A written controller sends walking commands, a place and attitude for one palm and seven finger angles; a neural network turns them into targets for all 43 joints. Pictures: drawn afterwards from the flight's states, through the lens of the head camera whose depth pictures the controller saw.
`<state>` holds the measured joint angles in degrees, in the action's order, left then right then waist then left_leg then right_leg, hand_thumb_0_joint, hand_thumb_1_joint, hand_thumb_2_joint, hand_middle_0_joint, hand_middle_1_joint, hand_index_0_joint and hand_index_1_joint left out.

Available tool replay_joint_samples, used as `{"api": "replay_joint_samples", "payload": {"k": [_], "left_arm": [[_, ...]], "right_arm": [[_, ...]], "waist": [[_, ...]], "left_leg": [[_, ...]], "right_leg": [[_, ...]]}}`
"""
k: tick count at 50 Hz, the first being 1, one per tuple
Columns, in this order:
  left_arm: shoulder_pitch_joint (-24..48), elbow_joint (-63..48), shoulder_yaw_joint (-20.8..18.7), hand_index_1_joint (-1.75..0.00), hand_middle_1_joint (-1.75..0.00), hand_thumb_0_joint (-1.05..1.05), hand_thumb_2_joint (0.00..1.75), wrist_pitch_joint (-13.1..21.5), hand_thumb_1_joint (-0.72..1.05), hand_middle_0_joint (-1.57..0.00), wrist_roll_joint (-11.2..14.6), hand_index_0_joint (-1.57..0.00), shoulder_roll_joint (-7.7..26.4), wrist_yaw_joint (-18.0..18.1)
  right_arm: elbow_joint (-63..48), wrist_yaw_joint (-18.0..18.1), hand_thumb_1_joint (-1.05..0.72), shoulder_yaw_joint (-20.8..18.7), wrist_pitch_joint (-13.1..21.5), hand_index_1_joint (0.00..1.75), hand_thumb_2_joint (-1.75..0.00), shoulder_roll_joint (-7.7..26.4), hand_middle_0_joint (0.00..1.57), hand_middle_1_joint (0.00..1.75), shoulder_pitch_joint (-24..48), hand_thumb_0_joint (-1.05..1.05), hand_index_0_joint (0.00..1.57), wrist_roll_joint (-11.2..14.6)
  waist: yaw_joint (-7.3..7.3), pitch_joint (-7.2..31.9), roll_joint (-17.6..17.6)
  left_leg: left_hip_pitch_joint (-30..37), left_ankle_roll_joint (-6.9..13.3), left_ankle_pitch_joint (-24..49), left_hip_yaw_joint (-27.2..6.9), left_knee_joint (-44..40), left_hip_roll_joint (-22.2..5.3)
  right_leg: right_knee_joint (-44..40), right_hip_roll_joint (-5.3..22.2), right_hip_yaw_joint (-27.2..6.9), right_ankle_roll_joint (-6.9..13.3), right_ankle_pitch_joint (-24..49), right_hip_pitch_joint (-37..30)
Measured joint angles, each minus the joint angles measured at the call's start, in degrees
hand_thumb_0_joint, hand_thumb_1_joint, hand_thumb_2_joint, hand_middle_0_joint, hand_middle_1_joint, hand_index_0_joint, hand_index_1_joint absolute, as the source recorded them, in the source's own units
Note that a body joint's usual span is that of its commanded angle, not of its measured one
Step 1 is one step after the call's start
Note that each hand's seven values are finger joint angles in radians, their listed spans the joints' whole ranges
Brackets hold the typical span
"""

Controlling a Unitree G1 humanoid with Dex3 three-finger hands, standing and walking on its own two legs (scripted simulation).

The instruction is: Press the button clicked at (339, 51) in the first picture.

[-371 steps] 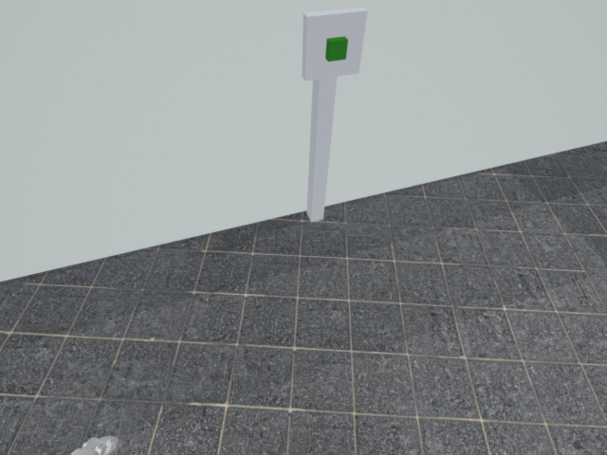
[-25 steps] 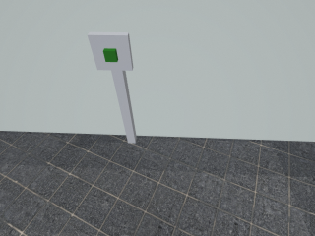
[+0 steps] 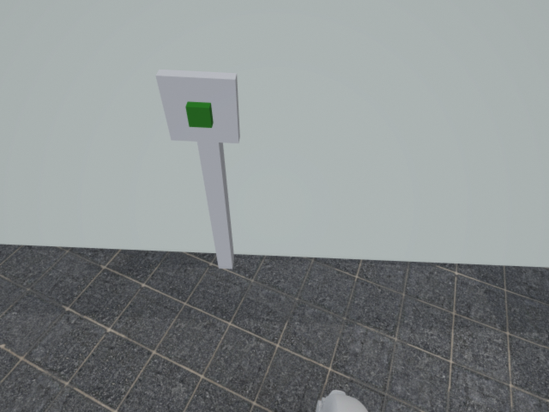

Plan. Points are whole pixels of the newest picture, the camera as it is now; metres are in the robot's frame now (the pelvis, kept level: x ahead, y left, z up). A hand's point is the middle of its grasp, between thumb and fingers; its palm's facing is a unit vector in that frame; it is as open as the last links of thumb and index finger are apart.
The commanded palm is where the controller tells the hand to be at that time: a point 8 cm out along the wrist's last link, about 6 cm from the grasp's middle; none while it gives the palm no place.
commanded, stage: take the last steps up to it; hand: left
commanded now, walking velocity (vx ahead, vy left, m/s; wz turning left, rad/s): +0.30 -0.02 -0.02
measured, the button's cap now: (200, 114) +0.75 +0.21 +0.01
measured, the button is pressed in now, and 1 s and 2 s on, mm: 0 0 0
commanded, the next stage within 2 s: come to a stop and stand still in 0.56 s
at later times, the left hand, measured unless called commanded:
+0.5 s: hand (183, 404) +0.17 +0.16 -0.18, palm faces +0.08 -0.98 -0.19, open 7.2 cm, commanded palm none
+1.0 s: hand (190, 321) +0.31 +0.18 -0.18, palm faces +0.03 -0.98 -0.22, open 7.3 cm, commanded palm none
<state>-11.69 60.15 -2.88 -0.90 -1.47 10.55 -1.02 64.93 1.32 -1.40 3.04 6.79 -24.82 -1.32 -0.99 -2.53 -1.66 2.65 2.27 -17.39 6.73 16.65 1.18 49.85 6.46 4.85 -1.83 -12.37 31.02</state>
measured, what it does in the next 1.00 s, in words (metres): walks ahead: right foot, then left foot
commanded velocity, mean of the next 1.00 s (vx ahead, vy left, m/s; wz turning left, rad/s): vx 0.06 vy -0.01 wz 0.01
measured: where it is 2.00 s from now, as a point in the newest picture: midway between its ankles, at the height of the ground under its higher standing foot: outside the picture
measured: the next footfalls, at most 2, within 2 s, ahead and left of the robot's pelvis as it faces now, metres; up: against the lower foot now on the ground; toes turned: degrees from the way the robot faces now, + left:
right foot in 0.14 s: +0.20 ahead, -0.13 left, +0.00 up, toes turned -8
left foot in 0.58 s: +0.31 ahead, +0.10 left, +0.00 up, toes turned +9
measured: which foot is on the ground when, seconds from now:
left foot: down 0.00-0.16, up 0.18-0.56, down 0.58-1.00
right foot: up 0.00-0.12, down 0.14-0.60, up 0.62-1.00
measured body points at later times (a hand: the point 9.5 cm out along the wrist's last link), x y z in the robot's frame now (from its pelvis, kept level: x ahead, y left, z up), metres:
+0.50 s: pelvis +0.17 -0.02 +0.00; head +0.18 -0.02 +0.45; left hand +0.17 +0.21 -0.16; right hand +0.24 -0.26 -0.15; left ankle +0.25 +0.11 -0.71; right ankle +0.16 -0.13 -0.74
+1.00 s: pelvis +0.26 -0.01 +0.00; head +0.29 +0.00 +0.45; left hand +0.31 +0.23 -0.16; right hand +0.28 -0.24 -0.16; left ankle +0.27 +0.10 -0.74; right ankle +0.28 -0.13 -0.72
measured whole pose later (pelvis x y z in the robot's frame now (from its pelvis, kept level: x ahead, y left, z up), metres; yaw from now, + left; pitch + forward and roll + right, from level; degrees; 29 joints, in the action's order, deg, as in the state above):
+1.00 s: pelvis +0.26 -0.01 +0.00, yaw +0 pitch -2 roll +0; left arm -10.7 59.4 -2.9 -2.6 -1.3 10.4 1.7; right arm 61.7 2.2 -3.1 -1.0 7.9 -12.4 -1.5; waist -0.7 -5.1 -0.8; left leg -11.6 1.1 -14.0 8.8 27.7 -3.2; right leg 41.6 2.9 3.8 -1.5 -20.8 19.1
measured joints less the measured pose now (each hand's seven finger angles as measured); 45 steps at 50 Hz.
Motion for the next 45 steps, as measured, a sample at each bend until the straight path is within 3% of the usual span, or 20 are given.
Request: {"api": "replay_joint_samples", "payload": {"k": [5,7,8,11,14,19,25,29,31,33,36,40,45], "left_arm": [[4.9,-1.9,0.1,-0.3,-0.3,0.0,0.9,0.7,0.91,-0.2,0.2,-0.2,-0.8,-0.2],[6.1,-2.9,0.2,-0.3,-0.3,0.0,0.9,2.0,0.91,-0.2,0.0,-0.2,-0.8,-0.3],[6.5,-3.3,0.1,-0.3,-0.3,0.0,0.9,3.1,0.91,-0.2,-0.1,-0.2,-0.8,-0.2],[6.3,-3.7,0.3,-0.3,-0.3,0.0,0.9,4.8,0.91,-0.2,0.4,-0.2,-1.3,0.3],[3.6,-2.6,0.6,-0.3,-0.3,0.0,0.9,4.4,0.91,-0.2,0.5,-0.2,-2.1,1.1],[-0.9,-0.4,-0.5,-0.3,-0.3,-0.02,0.9,4.1,0.95,-0.21,0.2,-0.21,-0.6,2.2],[-5.7,2.5,0.1,-0.3,-0.3,-0.01,0.9,3.8,0.93,-0.2,-0.1,-0.2,-0.5,1.3],[-9.0,4.0,0.3,-0.3,-0.3,0.0,0.9,3.1,0.92,-0.2,0.1,-0.2,-0.8,1.3],[-9.7,4.8,0.3,-0.3,-0.3,0.0,0.9,2.1,0.91,-0.2,0.2,-0.2,-0.7,1.3],[-9.6,5.3,0.4,-0.3,-0.3,0.0,0.9,1.0,0.91,-0.2,0.1,-0.2,-0.9,1.5],[-8.3,5.4,0.5,-0.3,-0.3,0.0,0.9,0.7,0.91,-0.2,0.0,-0.2,-1.2,1.3],[-5.7,4.2,0.8,-0.3,-0.3,0.0,0.9,0.3,0.91,-0.2,0.4,-0.2,-1.3,2.0],[-2.0,1.9,0.6,-0.3,-0.3,0.0,0.9,-1.3,0.91,-0.2,0.2,-0.2,-0.8,2.5]], "right_arm": [[2.0,0.0,-0.91,-0.2,-0.2,0.3,-0.9,-0.2,0.2,0.3,-2.7,0.01,0.2,-0.5],[2.7,-0.1,-0.9,-0.3,-0.3,0.3,-0.9,-0.4,0.2,0.3,-3.9,0.01,0.2,-0.3],[3.2,-0.3,-0.9,-0.3,-0.5,0.3,-0.9,-0.5,0.2,0.3,-4.1,0.01,0.2,0.0],[3.1,-0.7,-0.9,-0.7,-1.8,0.3,-0.89,-0.2,0.2,0.3,-1.8,0.01,0.2,0.6],[1.3,-0.9,-0.9,-1.4,-2.5,0.3,-0.9,0.9,0.2,0.3,1.8,0.01,0.2,0.1],[-3.4,-1.4,-0.91,-2.1,-2.6,0.29,-0.9,2.1,0.2,0.3,7.7,0.01,0.19,-0.4],[-5.9,-2.1,-0.92,-2.2,-2.0,0.29,-0.9,3.4,0.19,0.3,13.2,0.01,0.19,-0.3],[-6.5,-2.2,-0.92,-1.5,-0.9,0.29,-0.9,3.7,0.19,0.3,15.0,0.0,0.19,-0.2],[-6.7,-1.9,-0.91,-1.1,-0.1,0.29,-0.9,2.9,0.19,0.3,15.8,0.0,0.19,-0.4],[-7.0,-1.4,-0.91,-0.5,0.1,0.3,-0.9,2.2,0.19,0.3,15.7,0.0,0.19,-0.5],[-6.8,0.1,-0.93,-0.7,0.3,0.3,-0.9,1.3,0.2,0.3,14.7,-0.01,0.2,0.1],[-5.0,1.1,-0.96,-0.3,-0.3,0.3,-0.89,1.7,0.2,0.3,13.7,-0.02,0.2,0.3],[-3.2,1.3,-0.94,-0.5,-2.5,0.3,-0.89,1.1,0.2,0.3,12.9,-0.01,0.2,0.3]], "waist": [[-2.45,-1.4,1.4],[-2.76,-1.6,2.0],[-2.45,-1.9,2.1],[-2.09,-2.7,2.7],[-1.5,-1.7,3.0],[-0.86,0.8,2.8],[1.78,1.3,2.3],[3.28,1.1,1.7],[3.58,0.3,0.0],[3.53,-0.1,-0.3],[2.79,-0.4,-0.5],[2.16,-0.6,-0.8],[1.37,-1.3,-0.8]], "left_leg": [[2.2,-1.6,-4.9,0.4,2.7,-1.1],[1.2,-2.4,-8.9,0.2,8.3,-2.3],[-1.2,-2.3,-10.8,0.0,15.0,-3.2],[-13.3,-1.2,-11.7,-3.9,43.0,-3.7],[-23.3,-1.3,-5.1,-4.5,52.7,-5.3],[-31.4,-3.2,0.7,-3.7,43.1,-8.2],[-29.0,-3.9,2.5,-2.2,26.3,-7.9],[-22.2,-3.5,5.9,-0.5,15.1,-6.3],[-21.5,-1.0,5.8,0.8,16.7,-5.0],[-20.3,0.5,3.6,1.7,17.0,-4.6],[-17.3,0.8,4.2,2.3,12.7,-3.6],[-14.2,1.1,5.8,2.5,7.8,-2.5],[-13.1,0.4,4.9,2.2,8.0,-2.9]], "right_leg": [[-10.3,-1.7,1.4,2.0,-0.9,-3.8],[-15.7,-3.1,2.5,3.2,0.7,-7.9],[-15.8,-3.4,2.8,4.1,3.2,-8.4],[-13.0,-4.2,4.2,5.6,-0.6,-9.9],[-17.5,-5.1,4.6,5.2,-0.7,-13.9],[-24.8,-6.0,5.2,5.1,0.5,-19.1],[-27.1,-6.0,4.9,3.4,-1.5,-23.4],[-23.1,-5.1,4.7,1.4,-6.0,-24.7],[-14.3,-3.4,3.0,1.7,-11.9,-22.1],[-1.8,-3.4,1.1,2.1,-16.4,-17.0],[7.6,-2.7,-0.1,1.6,-13.1,-10.8],[2.7,-2.0,-1.7,-0.3,-8.1,-8.3],[-2.7,-2.4,-2.0,-0.6,-8.3,-9.0]]}}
